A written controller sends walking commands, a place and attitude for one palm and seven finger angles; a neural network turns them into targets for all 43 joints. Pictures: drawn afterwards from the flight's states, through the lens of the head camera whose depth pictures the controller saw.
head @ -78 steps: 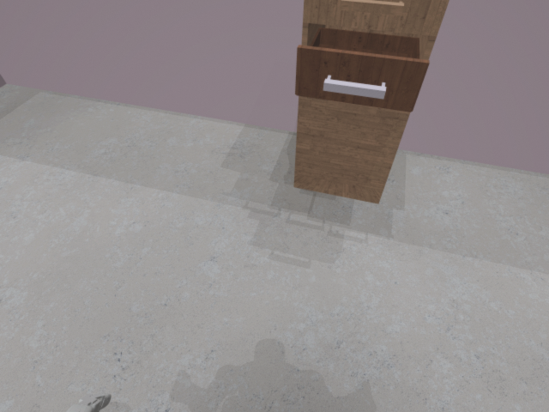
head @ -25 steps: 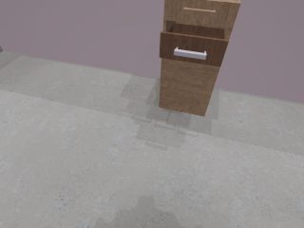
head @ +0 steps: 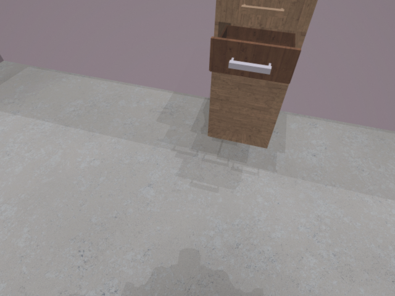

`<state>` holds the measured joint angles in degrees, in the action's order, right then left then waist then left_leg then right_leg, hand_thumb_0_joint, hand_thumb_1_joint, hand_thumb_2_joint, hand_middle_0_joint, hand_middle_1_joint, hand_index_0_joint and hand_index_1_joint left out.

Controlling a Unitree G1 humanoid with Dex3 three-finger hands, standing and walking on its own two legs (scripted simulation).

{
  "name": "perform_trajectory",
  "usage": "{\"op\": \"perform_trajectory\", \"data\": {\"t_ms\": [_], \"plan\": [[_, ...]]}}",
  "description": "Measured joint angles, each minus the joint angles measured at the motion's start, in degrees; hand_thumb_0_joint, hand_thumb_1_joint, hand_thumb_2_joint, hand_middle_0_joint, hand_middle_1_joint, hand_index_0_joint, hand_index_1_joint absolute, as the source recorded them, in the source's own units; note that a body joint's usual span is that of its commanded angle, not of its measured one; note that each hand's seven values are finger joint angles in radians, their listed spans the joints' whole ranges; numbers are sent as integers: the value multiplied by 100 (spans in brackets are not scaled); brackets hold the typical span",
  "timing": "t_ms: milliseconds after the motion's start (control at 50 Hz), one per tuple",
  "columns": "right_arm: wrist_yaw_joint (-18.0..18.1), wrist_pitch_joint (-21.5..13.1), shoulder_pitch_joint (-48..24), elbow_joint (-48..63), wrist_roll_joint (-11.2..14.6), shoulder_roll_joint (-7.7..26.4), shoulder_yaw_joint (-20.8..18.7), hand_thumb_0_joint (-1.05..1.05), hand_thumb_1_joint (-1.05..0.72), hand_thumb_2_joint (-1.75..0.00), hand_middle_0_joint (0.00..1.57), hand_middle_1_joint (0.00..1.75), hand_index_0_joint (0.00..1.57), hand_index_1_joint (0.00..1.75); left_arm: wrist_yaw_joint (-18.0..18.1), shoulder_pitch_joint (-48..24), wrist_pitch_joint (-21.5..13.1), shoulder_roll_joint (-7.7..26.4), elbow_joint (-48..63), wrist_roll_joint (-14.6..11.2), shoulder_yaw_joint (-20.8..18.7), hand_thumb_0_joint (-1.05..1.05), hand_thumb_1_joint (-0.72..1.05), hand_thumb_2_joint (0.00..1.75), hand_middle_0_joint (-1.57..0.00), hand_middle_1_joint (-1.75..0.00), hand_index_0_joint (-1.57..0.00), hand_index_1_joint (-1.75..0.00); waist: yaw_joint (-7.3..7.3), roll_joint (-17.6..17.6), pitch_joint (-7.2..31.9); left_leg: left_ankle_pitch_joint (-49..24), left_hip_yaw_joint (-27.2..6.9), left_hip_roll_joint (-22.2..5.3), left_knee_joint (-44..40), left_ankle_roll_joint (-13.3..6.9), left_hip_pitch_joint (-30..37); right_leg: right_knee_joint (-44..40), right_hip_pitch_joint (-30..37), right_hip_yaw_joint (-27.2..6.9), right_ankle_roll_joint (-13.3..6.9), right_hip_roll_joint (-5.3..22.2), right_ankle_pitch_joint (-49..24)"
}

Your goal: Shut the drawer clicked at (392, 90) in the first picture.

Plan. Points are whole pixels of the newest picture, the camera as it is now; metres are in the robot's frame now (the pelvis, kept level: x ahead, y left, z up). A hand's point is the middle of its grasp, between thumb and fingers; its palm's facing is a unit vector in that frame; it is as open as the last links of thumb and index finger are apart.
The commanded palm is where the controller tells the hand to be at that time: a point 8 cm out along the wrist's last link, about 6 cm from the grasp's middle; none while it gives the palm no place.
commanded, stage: walk to a spot facing it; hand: left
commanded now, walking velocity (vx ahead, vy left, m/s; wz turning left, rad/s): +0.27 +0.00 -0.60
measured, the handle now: (250, 64) +1.05 -0.17 -0.06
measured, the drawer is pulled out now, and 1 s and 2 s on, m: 0.19 0.19 0.19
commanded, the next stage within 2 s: none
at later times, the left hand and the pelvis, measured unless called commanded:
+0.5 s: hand out of the picture +0.09 +0.14 -0.17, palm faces -0.15 -0.97 -0.20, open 7.4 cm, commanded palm none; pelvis +0.09 -0.04 -0.01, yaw -14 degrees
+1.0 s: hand (160, 191) +0.45 +0.15 -0.18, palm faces -0.47 -0.86 -0.22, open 7.4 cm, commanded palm none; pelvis +0.27 -0.01 -0.01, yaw -34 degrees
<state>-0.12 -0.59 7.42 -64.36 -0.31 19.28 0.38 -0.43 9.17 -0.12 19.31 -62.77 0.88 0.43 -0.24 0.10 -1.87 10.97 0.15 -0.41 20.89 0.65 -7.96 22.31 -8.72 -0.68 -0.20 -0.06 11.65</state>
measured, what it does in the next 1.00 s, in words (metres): walks ahead, turning right: left foot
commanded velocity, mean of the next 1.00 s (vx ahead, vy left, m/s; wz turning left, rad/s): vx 0.22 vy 0.00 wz -0.60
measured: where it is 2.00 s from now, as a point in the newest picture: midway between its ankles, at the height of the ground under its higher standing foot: (207, 280)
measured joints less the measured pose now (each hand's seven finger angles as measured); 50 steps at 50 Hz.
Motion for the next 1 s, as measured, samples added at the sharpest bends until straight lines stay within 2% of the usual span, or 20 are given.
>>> {"op": "perform_trajectory", "data": {"t_ms": [120, 200, 260, 300, 340, 380, 420, 460, 540, 640, 740, 780, 800, 820, 860, 880, 920, 1000], "plan": [[20, 56, 96, 118, -59, -163, -25, 0, -91, -90, 21, 30, 21, 30, 0, 263, 129, -152, 96, 25, -52, 0, 90, 90, -21, -30, -20, -30, -91, 2, 137, 291, 212, -85, 341, 8, -83, 336, -174, -206, -18, -89, 202], [1, 40, 375, 328, -69, -373, -86, 0, -91, -90, 21, 30, 21, 30, -106, 659, 210, -338, 260, 54, -135, 0, 90, 90, -20, -30, -20, -30, -115, 41, 194, 624, 464, -159, 663, -6, -140, 1074, -507, -351, -101, -152, 863], [6, -37, 582, 411, -70, -501, -153, 0, -91, -90, 21, 30, 21, 30, -178, 871, 235, -519, 321, 68, -210, 0, 90, 90, -20, -30, -19, -30, -128, 21, 119, 815, 712, -262, 753, 39, -25, 1873, -866, 33, -73, -41, 1305], [16, -61, 708, 413, -79, -535, -183, 0, -91, -90, 21, 30, 21, 30, -223, 948, 201, -650, 373, 73, -245, 1, 90, 90, -20, -30, -19, -30, -120, -62, 35, 985, 829, -387, 911, 120, 35, 1793, -895, 309, -68, 26, 1254], [14, -36, 837, 394, -62, -547, -208, 0, -91, -90, 21, 30, 21, 30, -233, 1018, 50, -735, 469, 91, -269, 1, 90, 90, -20, -30, -20, -30, -119, -152, -32, 1376, 848, -577, 1715, 144, -222, 1451, -812, 472, -183, -16, 751], [2, 73, 874, 307, -55, -563, -223, 0, -91, -90, 21, 30, 21, 30, -149, 1059, -105, -833, 507, 55, -269, 1, 90, 90, -20, -30, -20, -30, -162, -220, -84, 1699, 535, -575, 3161, 113, -828, 1591, -788, 520, -343, -126, 831], [-12, 130, 801, 269, -68, -586, -243, 0, -91, -90, 21, 30, 21, 30, -78, 1179, -180, -934, 530, 41, -259, 0, 90, 90, -21, -30, -20, -30, -226, -227, -100, 1433, 357, -508, 4110, 117, -1388, 1338, -591, 444, -405, -221, 866], [-31, 116, 666, 350, -90, -618, -271, 1, -91, -90, 20, 30, 20, 30, -41, 1327, -204, -1022, 500, 52, -243, 0, 90, 90, -21, -30, -20, -30, -229, -196, -95, 1044, 332, -498, 4400, 174, -1844, 929, -361, 307, -387, -274, 720], [-72, 51, 352, 689, -90, -718, -327, 1, -91, -90, 20, 30, 20, 30, -33, 1559, -225, -1132, 375, 71, -235, 0, 90, 90, -21, -30, -20, -30, -174, -113, -45, 422, 306, -554, 4131, 292, -2511, 259, 10, 1, -378, -316, 498], [-125, -1, -33, 1026, -67, -823, -350, 0, -91, -90, 20, 30, 20, 30, -13, 1654, -249, -1124, 317, 88, -267, 0, 90, 90, -21, -30, -20, -30, -255, -76, -47, 21, 191, -584, 3355, 334, -2809, -109, 375, -381, -279, -333, 538], [-138, -86, -294, 1231, -30, -887, -298, 0, -91, -90, 20, 30, 20, 30, 23, 1621, -212, -939, 379, 104, -359, 0, 90, 90, -21, -30, -20, -30, -427, 31, -74, 144, 254, -389, 1993, 226, -2279, 56, 677, -725, -98, -243, 984], [-108, -201, -326, 1346, -39, -885, -228, 0, -91, -90, 20, 30, 20, 30, 24, 1685, -193, -858, 415, 80, -422, 0, 90, 90, -21, -30, -20, -30, -457, 59, -34, 115, 310, -317, 1257, 124, -1743, 635, 575, -901, -46, -258, 1380], [-75, -289, -346, 1396, -68, -881, -207, 0, -91, -90, 21, 30, 21, 30, 5, 1663, -158, -820, 406, 46, -465, 0, 90, 90, -21, -30, -20, -30, -421, 41, -31, -154, 352, -354, 1280, -1, -1705, 1416, 292, -827, -74, -297, 1603], [-40, -339, -365, 1422, -79, -918, -182, 0, -91, -90, 21, 30, 21, 30, -13, 1550, -108, -741, 378, 26, -508, 0, 90, 90, -21, -30, -20, -30, -386, 111, -98, -64, 459, -364, 1548, -102, -1715, 2377, -55, -728, -106, -282, 1740], [-1, -363, -278, 1419, -79, -995, -118, 0, -91, -90, 21, 30, 21, 30, -32, 1298, -23, -567, 376, 30, -577, 1, 90, 90, -21, -30, -20, -30, -357, 256, -152, 254, 698, -404, 1696, -190, -1537, 4015, -793, -440, -118, -209, 1688], [20, -360, -194, 1393, -79, -1021, -106, 0, -91, -90, 21, 30, 21, 30, -54, 1160, 12, -496, 413, 48, -607, 1, 90, 90, -20, -30, -19, -30, -331, 288, -160, 333, 788, -425, 1617, -201, -1403, 4526, -1116, -241, -94, -138, 1530], [67, -347, 7, 1283, -80, -1049, -104, 0, -91, -90, 21, 30, 21, 30, -110, 873, 76, -389, 562, 77, -652, 1, 91, 90, -20, -30, -19, -30, -277, 306, -164, 309, 933, -453, 1327, -179, -1130, 4956, -1646, 107, -13, 33, 1185], [121, -249, 404, 987, -79, -1001, -128, 0, -91, -90, 21, 30, 21, 30, -161, 384, 181, -336, 944, 79, -679, 1, 91, 90, -20, -29, -19, -30, -174, 244, -163, 257, 1244, -500, 827, -236, -694, 4483, -2248, 454, 149, 280, 820]]}}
